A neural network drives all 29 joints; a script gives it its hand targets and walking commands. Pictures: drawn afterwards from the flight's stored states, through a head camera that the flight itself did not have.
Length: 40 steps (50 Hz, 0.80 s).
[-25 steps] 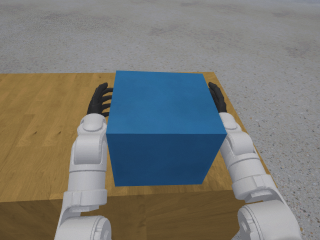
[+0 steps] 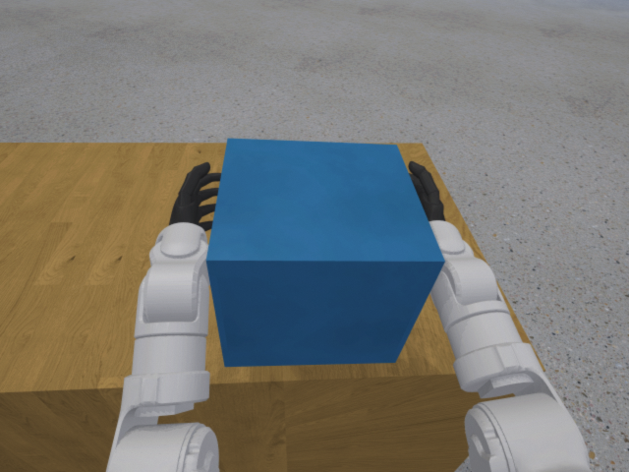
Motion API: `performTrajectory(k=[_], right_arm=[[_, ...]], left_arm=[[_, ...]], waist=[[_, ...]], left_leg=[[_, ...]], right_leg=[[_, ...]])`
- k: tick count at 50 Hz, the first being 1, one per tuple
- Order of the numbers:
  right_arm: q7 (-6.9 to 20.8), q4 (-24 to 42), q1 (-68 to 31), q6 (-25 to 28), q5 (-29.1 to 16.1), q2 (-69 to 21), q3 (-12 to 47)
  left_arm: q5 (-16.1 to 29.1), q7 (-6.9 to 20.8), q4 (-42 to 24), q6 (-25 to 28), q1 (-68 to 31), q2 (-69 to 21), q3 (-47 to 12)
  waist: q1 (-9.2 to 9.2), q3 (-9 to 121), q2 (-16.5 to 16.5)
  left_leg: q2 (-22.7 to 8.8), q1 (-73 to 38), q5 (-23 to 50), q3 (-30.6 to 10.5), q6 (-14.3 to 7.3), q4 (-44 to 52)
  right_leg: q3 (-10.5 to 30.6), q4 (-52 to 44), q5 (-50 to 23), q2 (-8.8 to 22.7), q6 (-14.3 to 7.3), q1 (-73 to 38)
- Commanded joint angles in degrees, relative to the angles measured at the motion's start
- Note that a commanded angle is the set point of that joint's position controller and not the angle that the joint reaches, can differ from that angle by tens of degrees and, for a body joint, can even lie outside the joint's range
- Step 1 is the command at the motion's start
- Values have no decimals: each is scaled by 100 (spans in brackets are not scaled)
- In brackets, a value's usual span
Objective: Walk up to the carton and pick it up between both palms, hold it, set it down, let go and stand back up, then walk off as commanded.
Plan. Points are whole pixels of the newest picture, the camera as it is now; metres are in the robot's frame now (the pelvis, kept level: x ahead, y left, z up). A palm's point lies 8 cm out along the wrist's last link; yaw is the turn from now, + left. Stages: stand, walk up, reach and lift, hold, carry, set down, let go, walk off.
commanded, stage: hold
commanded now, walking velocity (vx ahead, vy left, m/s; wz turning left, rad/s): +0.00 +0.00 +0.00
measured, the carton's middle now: (313, 252) +0.33 +0.00 +0.16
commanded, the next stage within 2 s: set down in 1.92 s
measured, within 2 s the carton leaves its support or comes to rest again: neither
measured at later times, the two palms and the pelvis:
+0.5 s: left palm (190, 224) +0.36 +0.14 +0.18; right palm (426, 223) +0.37 -0.15 +0.17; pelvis +0.00 +0.00 +0.00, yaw +0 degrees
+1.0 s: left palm (188, 227) +0.36 +0.15 +0.17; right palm (425, 222) +0.37 -0.15 +0.17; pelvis +0.00 +0.00 +0.00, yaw +0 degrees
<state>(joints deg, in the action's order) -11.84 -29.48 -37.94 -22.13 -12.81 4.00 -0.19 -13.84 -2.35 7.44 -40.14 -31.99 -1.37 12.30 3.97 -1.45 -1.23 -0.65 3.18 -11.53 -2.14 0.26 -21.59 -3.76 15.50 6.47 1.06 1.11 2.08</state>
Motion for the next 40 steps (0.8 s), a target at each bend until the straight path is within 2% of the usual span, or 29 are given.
performTrajectory(k=[1,2,4,5,7,8,9,10,11,13,14,15,17,18,20,21,22,26,27,28,30,31,32,33,34,37,38,39,40], right_arm=[[455,2451,-4698,440,-501,-4084,2482],[448,2467,-4754,466,-573,-4056,2548],[478,2175,-4782,446,-492,-3984,2312],[507,2075,-4575,414,-420,-3918,2233],[517,1917,-4791,405,-332,-3911,2158],[553,1825,-4715,383,-314,-3869,2152],[556,1788,-4737,436,-413,-3971,2187],[574,1647,-4712,406,-378,-3892,2073],[563,1802,-4734,459,-332,-3869,1984],[566,1935,-4735,467,-377,-4013,2183],[580,1628,-4745,425,-305,-3883,2120],[573,1844,-4844,494,-329,-3923,2152],[564,2051,-4755,559,-424,-3925,2201],[576,2185,-4882,590,-556,-3928,2294],[535,2346,-4739,553,-599,-3732,2272],[516,2100,-4502,432,-575,-3803,2282],[547,1763,-4401,405,-476,-3811,2232],[536,1986,-4748,400,-513,-3879,2273],[553,2314,-4855,480,-538,-3999,2457],[526,2308,-4849,495,-568,-3877,2361],[492,2334,-4791,475,-589,-3909,2352],[510,2372,-4792,477,-623,-3970,2413],[514,2000,-4683,398,-616,-3881,2276],[524,2200,-4717,428,-587,-3915,2341],[496,2168,-4523,422,-486,-3880,2255],[481,2167,-4559,390,-544,-3925,2323],[493,2005,-4504,342,-474,-3976,2253],[485,1946,-4654,347,-413,-3801,2164],[520,1954,-4805,377,-459,-3874,2130]], left_arm=[[785,948,-1167,562,-4294,-3523,-2809],[889,905,-1301,582,-4440,-3595,-3008],[832,890,-1048,580,-4553,-3629,-2936],[881,890,-1057,580,-4469,-3605,-2902],[701,929,-712,525,-4533,-3583,-2731],[718,928,-662,541,-4614,-3510,-2701],[804,903,-930,600,-4711,-3605,-2882],[761,898,-735,554,-4630,-3613,-2749],[846,911,-759,562,-4642,-3700,-2927],[817,879,-1024,635,-4685,-3618,-2812],[724,904,-569,576,-4634,-3551,-2685],[709,900,-653,587,-4567,-3581,-2702],[887,890,-1014,617,-4546,-3681,-2986],[1009,833,-1232,692,-4742,-3818,-3149],[964,792,-1101,601,-4397,-3782,-3150],[897,794,-1144,607,-4481,-3591,-3014],[743,816,-1021,585,-4523,-3495,-2856],[752,841,-806,558,-4480,-3520,-2751],[803,865,-956,564,-4335,-3547,-2780],[867,854,-903,561,-4426,-3581,-2883],[921,850,-1054,574,-4465,-3723,-3020],[972,808,-1300,642,-4692,-3708,-3132],[822,808,-1062,548,-4537,-3645,-2972],[876,820,-1134,590,-4555,-3614,-2978],[934,849,-1103,573,-4497,-3593,-3001],[914,868,-1131,575,-4508,-3632,-2996],[949,881,-1183,583,-4617,-3621,-3049],[784,905,-771,514,-4448,-3567,-2808],[755,924,-684,498,-4529,-3589,-2766]], waist=[[-105,3079,95],[-36,3370,364],[28,2775,332],[84,2560,130],[-53,2376,206],[-57,2314,124],[78,2657,249],[-5,2455,345],[193,2573,435],[2,2818,157],[16,2420,183],[-40,2490,263],[139,2988,420],[73,3227,468],[150,3056,430],[111,2729,288],[62,2615,367],[-74,2661,212],[-167,2873,167],[-23,2838,228],[60,2910,271],[9,3014,371],[93,2680,410],[-5,2895,354],[140,2784,188],[66,2768,306],[183,2796,130],[33,2319,218],[14,2417,327]], left_leg=[[403,-29,1669,141,140,294],[397,-195,1929,103,220,184],[385,-161,1690,107,214,235],[398,-115,1616,109,191,332],[355,-8,1121,109,152,386],[371,112,980,183,164,444],[316,-57,1076,115,150,379],[341,27,1057,123,178,434],[365,-95,1166,132,223,417],[374,-96,1415,162,171,335],[377,-79,1307,142,184,395],[357,-35,1375,167,190,327],[346,-260,1874,95,281,234],[359,-349,2010,99,322,134],[362,-515,2459,90,388,58],[387,-301,2178,62,306,109],[363,-198,1690,83,240,235],[379,-3,1362,118,173,329],[380,-8,1590,108,154,279],[383,-135,1658,142,203,238],[374,-299,1930,77,252,172],[390,-313,1917,87,253,148],[364,-280,1866,55,291,167],[378,-245,1844,71,262,167],[372,-139,1671,36,213,234],[370,-134,1638,80,242,228],[338,-148,1523,36,222,281],[381,77,1288,112,184,328],[351,72,1188,108,196,373]], right_leg=[[134,159,-1201,-484,202,-1459],[118,190,-1413,-501,133,-1448],[124,93,-1004,-478,126,-1140],[108,45,-878,-505,152,-1040],[100,-11,-363,-465,99,-863],[103,-31,-273,-503,117,-898],[110,14,-406,-473,100,-1036],[117,-5,-306,-461,104,-975],[91,-19,-389,-496,85,-906],[118,44,-695,-495,150,-1052],[83,15,-556,-505,96,-968],[76,52,-512,-515,74,-1055],[63,89,-890,-559,59,-1117],[79,141,-951,-567,40,-1042],[8,112,-1348,-604,90,-1000],[102,102,-1246,-547,109,-1068],[133,48,-877,-510,111,-964],[140,67,-769,-451,128,-1131],[119,109,-971,-489,133,-1270],[153,66,-975,-496,125,-1194],[94,73,-1185,-530,107,-1135],[146,102,-1184,-528,107,-1023],[108,79,-1078,-511,81,-995],[107,115,-1134,-504,118,-1065],[78,81,-1062,-509,144,-1100],[126,94,-1007,-512,122,-1187],[110,82,-916,-522,140,-1148],[135,20,-660,-465,104,-1038],[119,2,-539,-476,106,-1059]])
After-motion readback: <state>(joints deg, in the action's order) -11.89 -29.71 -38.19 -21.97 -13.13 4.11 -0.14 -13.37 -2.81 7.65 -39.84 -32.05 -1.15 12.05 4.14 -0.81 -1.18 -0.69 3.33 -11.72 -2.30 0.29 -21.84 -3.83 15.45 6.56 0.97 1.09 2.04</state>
